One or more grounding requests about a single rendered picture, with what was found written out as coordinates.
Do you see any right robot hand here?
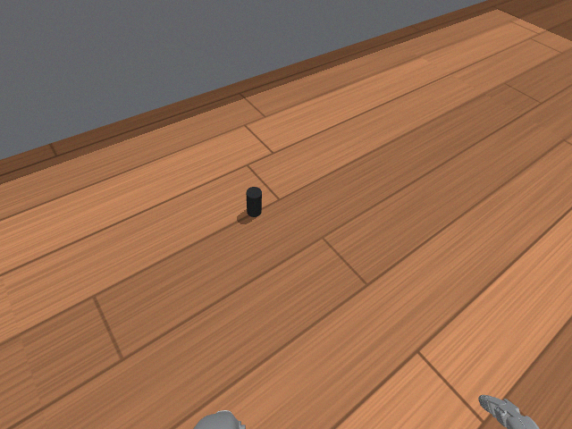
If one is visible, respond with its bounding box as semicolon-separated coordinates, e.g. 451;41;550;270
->
478;395;540;429

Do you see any can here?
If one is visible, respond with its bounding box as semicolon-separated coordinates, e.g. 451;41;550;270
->
247;187;262;217

